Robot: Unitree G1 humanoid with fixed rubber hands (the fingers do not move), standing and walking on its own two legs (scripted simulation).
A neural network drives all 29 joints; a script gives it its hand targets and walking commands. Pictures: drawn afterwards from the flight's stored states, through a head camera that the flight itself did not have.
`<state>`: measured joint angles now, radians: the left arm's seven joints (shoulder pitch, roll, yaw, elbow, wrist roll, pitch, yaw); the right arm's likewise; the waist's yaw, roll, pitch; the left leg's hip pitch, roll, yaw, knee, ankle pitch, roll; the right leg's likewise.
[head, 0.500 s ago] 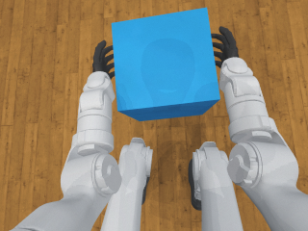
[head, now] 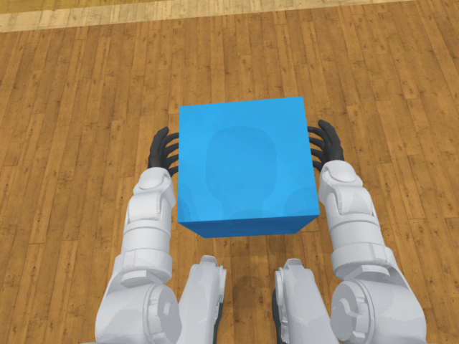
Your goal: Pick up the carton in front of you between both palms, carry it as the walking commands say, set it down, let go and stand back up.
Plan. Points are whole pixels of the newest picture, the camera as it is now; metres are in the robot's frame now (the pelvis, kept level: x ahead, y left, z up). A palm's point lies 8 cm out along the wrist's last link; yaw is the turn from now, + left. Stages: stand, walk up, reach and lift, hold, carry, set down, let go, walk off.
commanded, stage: reach and lift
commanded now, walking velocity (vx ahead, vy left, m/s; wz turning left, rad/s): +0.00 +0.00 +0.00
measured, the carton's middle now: (245, 178) +0.42 +0.02 -0.11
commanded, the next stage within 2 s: hold in 1.76 s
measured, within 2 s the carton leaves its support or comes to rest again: neither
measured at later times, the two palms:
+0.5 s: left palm (129, 150) +0.37 +0.16 +0.12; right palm (381, 150) +0.38 -0.14 +0.12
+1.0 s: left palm (92, 130) +0.35 +0.16 +0.21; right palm (441, 136) +0.35 -0.15 +0.21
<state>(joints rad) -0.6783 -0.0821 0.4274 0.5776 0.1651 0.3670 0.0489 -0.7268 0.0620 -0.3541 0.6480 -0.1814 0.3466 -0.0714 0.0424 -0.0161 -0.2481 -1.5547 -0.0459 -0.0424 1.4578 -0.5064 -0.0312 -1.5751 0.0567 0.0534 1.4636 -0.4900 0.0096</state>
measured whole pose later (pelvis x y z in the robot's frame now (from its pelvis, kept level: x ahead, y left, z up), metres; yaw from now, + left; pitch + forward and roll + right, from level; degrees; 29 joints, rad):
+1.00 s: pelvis +0.05 +0.01 +0.18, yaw +0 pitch -4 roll +0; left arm -0.34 -0.17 0.33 0.41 0.31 0.61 -0.02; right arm -0.34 0.17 -0.33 0.42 -0.31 0.60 0.00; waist 0.00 0.00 0.00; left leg -0.19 -0.02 -0.07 0.50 -0.24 0.00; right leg -0.20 0.03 0.07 0.49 -0.22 0.00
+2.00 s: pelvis +0.06 +0.01 +0.19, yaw +0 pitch -8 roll +0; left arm -0.25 -0.15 0.21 0.21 0.26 0.76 -0.01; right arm -0.24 0.15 -0.20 0.21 -0.26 0.75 0.00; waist 0.00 0.00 0.02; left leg -0.03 -0.02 -0.07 0.36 -0.19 0.00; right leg -0.04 0.02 0.07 0.36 -0.18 0.00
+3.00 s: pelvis +0.31 +0.04 +0.18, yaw +1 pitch +5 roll +1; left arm -0.17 -0.14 0.10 -0.37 0.10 1.24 0.09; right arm -0.16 0.13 -0.12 -0.36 -0.09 1.22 -0.10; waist 0.03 -0.03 -0.13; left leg -0.54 0.07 0.17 0.57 -0.19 0.00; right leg -0.03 -0.07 -0.18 0.31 -0.36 0.03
